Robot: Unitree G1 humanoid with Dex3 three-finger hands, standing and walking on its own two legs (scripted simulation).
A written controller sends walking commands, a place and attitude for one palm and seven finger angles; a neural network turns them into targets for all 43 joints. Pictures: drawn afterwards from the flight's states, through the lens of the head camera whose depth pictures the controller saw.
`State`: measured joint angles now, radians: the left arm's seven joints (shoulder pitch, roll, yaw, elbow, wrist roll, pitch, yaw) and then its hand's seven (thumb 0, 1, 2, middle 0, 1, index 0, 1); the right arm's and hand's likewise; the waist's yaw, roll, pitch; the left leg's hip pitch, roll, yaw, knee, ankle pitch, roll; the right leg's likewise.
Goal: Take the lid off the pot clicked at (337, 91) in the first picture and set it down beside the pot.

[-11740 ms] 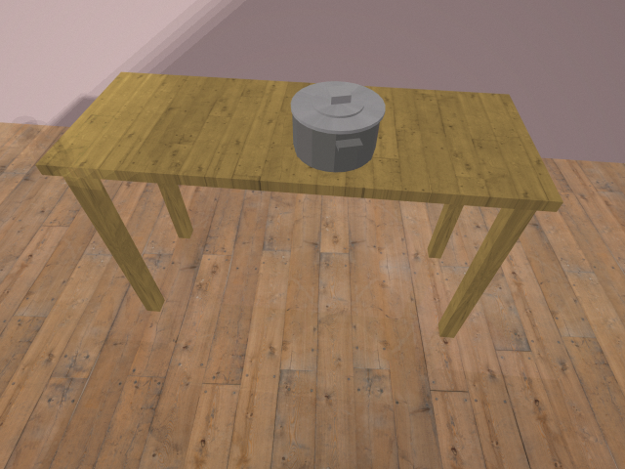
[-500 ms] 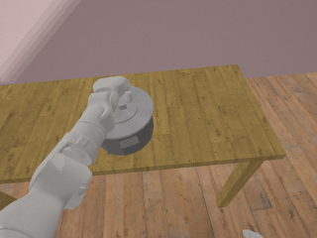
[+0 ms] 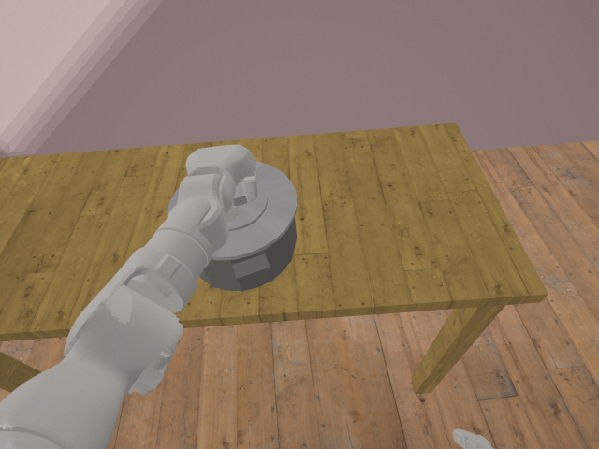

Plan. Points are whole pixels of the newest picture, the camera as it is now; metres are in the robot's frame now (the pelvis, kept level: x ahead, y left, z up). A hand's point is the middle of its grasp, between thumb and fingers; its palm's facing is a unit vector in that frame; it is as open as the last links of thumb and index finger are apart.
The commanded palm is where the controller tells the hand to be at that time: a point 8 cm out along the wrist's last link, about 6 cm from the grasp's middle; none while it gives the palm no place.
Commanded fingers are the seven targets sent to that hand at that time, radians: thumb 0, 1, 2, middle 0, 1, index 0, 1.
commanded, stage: close the fingers and squeeze the knob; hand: left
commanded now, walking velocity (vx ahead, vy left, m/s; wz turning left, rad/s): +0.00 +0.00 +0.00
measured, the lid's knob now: (229, 193) +0.48 +0.11 +0.06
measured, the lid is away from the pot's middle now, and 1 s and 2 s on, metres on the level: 0.00 0.01 0.01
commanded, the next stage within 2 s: lift the lid straight up in 0.14 s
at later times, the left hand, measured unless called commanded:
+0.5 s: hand (230, 198) +0.45 +0.10 +0.09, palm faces -0.33 -0.05 -0.94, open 6.2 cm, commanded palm +0.44 +0.10 +0.17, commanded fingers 0.00 0.60 1.08 -0.75 -1.01 -1.04 -1.12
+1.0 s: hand (221, 184) +0.43 +0.10 +0.13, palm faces -0.27 -0.06 -0.96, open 6.1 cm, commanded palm +0.43 +0.10 +0.21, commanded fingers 0.00 0.60 1.08 -0.75 -1.01 -1.04 -1.12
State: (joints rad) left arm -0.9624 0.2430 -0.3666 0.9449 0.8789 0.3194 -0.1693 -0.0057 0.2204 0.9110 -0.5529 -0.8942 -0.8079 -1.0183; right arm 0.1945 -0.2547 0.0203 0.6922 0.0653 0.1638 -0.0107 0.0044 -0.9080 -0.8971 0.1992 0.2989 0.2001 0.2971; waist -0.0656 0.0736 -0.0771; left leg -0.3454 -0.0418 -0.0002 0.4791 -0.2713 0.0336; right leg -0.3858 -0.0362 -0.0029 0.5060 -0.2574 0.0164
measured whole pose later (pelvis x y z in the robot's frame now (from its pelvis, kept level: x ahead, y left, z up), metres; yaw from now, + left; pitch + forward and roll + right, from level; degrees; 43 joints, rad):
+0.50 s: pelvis +0.00 +0.00 +0.00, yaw +0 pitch +7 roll +1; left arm -0.93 0.27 -0.35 0.89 0.86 0.29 -0.18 0.02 0.21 0.92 -0.55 -0.90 -0.87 -1.02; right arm 0.22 -0.26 0.01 0.71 0.06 0.12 -0.02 0.01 -0.91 -0.90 0.20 0.30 0.20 0.30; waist -0.07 0.09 -0.07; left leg -0.32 -0.04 0.00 0.46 -0.27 0.03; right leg -0.36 -0.03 0.00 0.49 -0.26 0.01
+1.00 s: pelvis -0.01 -0.01 +0.00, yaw +1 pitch +4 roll +1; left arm -0.95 0.28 -0.38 0.77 0.85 0.35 -0.27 0.04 0.22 0.92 -0.55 -0.88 -0.89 -1.04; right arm 0.13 -0.26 0.03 0.67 0.07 0.13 -0.01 0.01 -0.91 -0.90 0.20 0.30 0.20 0.30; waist -0.04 0.09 -0.05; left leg -0.27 -0.05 -0.02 0.44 -0.25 0.03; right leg -0.31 -0.04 -0.02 0.49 -0.25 0.01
